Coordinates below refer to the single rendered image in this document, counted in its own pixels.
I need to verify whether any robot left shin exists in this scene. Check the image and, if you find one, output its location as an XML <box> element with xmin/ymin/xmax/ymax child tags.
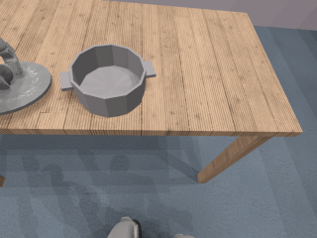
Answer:
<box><xmin>120</xmin><ymin>216</ymin><xmax>134</xmax><ymax>223</ymax></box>

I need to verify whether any table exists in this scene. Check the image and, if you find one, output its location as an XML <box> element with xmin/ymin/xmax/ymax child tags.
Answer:
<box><xmin>0</xmin><ymin>0</ymin><xmax>303</xmax><ymax>187</ymax></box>

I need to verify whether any robot left thigh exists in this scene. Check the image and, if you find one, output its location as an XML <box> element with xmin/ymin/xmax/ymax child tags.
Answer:
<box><xmin>107</xmin><ymin>221</ymin><xmax>139</xmax><ymax>238</ymax></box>

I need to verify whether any knob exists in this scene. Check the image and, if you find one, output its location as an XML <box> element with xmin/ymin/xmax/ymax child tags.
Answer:
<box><xmin>0</xmin><ymin>64</ymin><xmax>14</xmax><ymax>83</ymax></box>

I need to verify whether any pot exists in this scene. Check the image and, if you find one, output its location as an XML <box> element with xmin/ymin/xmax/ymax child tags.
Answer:
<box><xmin>59</xmin><ymin>43</ymin><xmax>157</xmax><ymax>117</ymax></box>

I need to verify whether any lid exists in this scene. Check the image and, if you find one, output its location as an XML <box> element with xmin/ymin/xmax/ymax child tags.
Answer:
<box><xmin>0</xmin><ymin>61</ymin><xmax>53</xmax><ymax>116</ymax></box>

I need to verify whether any left robot hand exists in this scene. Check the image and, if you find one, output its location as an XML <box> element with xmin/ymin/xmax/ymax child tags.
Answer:
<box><xmin>0</xmin><ymin>37</ymin><xmax>23</xmax><ymax>90</ymax></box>

